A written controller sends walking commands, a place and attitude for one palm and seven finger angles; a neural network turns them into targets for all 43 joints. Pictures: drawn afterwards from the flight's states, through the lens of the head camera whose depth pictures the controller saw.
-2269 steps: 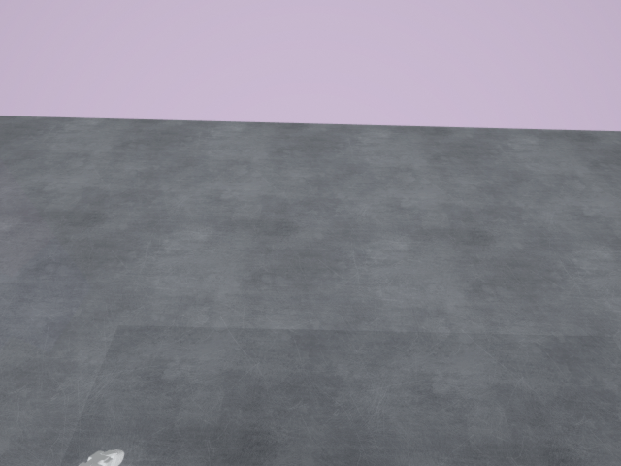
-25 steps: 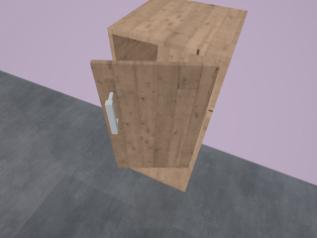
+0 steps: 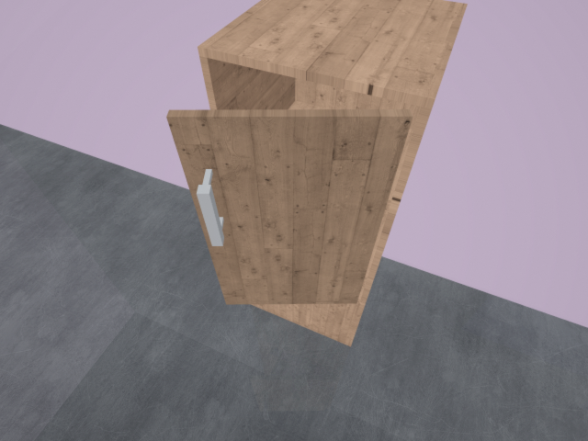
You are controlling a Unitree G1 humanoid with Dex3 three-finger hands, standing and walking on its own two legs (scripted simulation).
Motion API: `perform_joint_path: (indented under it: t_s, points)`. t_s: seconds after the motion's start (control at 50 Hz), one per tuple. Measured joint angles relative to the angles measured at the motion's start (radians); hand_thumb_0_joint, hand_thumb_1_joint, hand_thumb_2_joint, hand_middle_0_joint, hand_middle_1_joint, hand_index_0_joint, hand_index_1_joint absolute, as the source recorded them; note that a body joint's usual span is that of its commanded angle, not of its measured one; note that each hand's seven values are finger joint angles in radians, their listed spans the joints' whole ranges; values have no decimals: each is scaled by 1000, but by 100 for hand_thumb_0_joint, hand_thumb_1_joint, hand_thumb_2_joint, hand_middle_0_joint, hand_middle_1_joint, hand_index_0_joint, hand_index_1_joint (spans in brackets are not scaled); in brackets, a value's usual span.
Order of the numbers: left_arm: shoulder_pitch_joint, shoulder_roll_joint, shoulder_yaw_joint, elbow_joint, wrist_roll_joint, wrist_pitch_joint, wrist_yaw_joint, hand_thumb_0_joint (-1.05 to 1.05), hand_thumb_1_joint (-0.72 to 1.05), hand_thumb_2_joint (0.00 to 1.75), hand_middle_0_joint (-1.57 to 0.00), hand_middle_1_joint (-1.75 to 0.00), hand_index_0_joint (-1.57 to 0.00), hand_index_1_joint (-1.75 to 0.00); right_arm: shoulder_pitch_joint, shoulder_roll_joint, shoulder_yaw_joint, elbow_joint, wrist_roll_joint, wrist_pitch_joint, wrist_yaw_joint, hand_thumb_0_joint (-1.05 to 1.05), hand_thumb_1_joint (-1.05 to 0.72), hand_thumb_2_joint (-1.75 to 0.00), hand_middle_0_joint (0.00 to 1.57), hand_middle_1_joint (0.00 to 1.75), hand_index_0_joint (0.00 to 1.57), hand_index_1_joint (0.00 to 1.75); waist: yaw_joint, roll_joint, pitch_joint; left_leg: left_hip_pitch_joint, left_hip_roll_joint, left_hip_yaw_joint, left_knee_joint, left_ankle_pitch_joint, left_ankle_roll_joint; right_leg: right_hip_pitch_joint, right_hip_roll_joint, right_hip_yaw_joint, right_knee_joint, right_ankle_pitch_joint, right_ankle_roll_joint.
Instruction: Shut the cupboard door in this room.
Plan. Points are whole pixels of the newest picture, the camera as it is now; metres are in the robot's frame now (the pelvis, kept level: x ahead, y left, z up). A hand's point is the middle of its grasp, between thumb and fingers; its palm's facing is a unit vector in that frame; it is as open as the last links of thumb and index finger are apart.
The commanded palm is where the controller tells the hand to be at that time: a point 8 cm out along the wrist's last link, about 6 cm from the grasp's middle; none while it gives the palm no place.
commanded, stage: look again from close up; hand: left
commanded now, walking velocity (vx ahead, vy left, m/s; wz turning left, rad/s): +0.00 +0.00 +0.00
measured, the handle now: (213, 209) +0.47 +0.18 +0.01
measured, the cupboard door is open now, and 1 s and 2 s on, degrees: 24 24 24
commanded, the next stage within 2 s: raise the hand and make a fist in 0.46 s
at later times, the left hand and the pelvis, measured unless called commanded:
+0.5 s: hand out of the picture +0.05 +0.16 -0.17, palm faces +0.00 -0.98 -0.21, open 7.4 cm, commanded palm none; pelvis +0.03 -0.02 +0.00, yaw +0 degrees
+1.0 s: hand (180, 437) +0.14 +0.17 -0.07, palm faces +0.15 -0.99 +0.00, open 6.1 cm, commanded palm +0.14 +0.21 -0.05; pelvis -0.03 -0.05 -0.10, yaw +2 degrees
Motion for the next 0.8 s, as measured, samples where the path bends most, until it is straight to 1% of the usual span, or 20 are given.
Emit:
perform_joint_path:
  t_s: [0.14,0.56,0.58,0.6,0.62,0.64,0.66,0.68,0.7,0.74,0.76,0.78,0.8]
  points:
    - [-33,-16,0,15,-1,-7,2,0,91,90,-20,-30,-20,-30,-23,14,1,27,0,-6,-9,0,-91,-90,20,30,20,30,2,-10,3,18,8,-4,-3,-13,-11,18,8,-4,-4,-14,-8]
    - [-86,16,17,11,-1,-14,8,0,91,90,-20,-30,-20,-30,-60,8,-4,49,-2,-8,-19,0,-92,-90,20,30,20,30,-1,-14,-8,63,31,-11,-22,-42,-41,61,32,-11,-18,-48,-33]
    - [-86,13,17,9,1,-18,15,0,91,90,-20,-30,-20,-30,-60,4,-6,41,0,-4,-17,0,-92,-90,20,30,20,30,-3,-7,-11,46,38,-16,1,-46,-44,59,38,-16,-21,-46,-33]
    - [-42,8,75,-155,-23,37,4,1,91,90,-20,-30,-20,-30,-50,3,-3,1,5,-27,-30,0,-92,-90,20,30,20,30,-3,-9,7,31,43,-18,37,-56,-45,50,41,-18,1,-51,-32]
    - [17,14,85,-347,-54,34,18,1,91,90,-20,-30,-20,-30,-24,-2,2,-49,20,-78,-54,0,-92,-90,20,30,20,30,-1,-11,11,15,45,-21,65,-74,-45,18,41,-20,57,-63,-33]
    - [76,23,77,-529,-92,11,41,1,91,90,-21,-30,-20,-30,1,-7,2,-93,33,-134,-70,0,-92,-90,20,30,20,30,-5,-16,1,1,38,-23,85,-90,-46,-19,31,-27,124,-81,-34]
    - [113,26,76,-672,-115,-17,57,2,91,90,-21,-31,-20,-31,22,-12,-8,-129,40,-185,-73,1,-92,-90,20,30,20,30,-13,-20,-17,-13,27,-29,100,-97,-46,-45,17,-34,174,-98,-34]
    - [125,23,83,-774,-132,-51,59,2,91,90,-21,-31,-21,-31,38,-19,-23,-164,39,-225,-66,1,-91,-90,20,30,20,30,-23,-16,-39,-37,17,-42,121,-102,-47,-60,8,-42,196,-115,-37]
    - [120,15,96,-843,-146,-96,49,2,91,90,-22,-32,-21,-32,45,-27,-37,-199,35,-253,-56,1,-91,-90,20,30,20,30,-31,-8,-65,-75,12,-55,152,-110,-48,-78,2,-51,202,-135,-38]
    - [85,-5,137,-904,-178,-225,-5,1,91,90,-23,-34,-23,-34,24,-44,-56,-259,25,-280,-33,1,-91,-90,20,30,20,30,-37,-1,-112,-176,12,-64,234,-132,-50,-155,-1,-58,243,-177,-40]
    - [65,-14,158,-909,-196,-297,-47,1,91,90,-24,-35,-24,-35,1,-51,-63,-285,20,-284,-21,1,-91,-90,20,30,20,30,-36,-2,-129,-230,15,-68,278,-143,-52,-210,1,-56,287,-185,-43]
    - [52,-20,177,-908,-215,-372,-100,1,91,90,-25,-36,-25,-36,-24,-56,-69,-311,15,-286,-10,1,-91,-90,20,30,20,30,-30,-8,-144,-284,16,-75,323,-125,-56,-269,5,-50,336,-192,-47]
    - [44,-21,192,-903,-233,-447,-159,1,91,90,-27,-38,-26,-38,-48,-59,-74,-337,11,-287,0,1,-91,-90,20,30,20,30,-23,-19,-158,-341,17,-79,374,-133,-61,-330,8,-41,388,-202,-50]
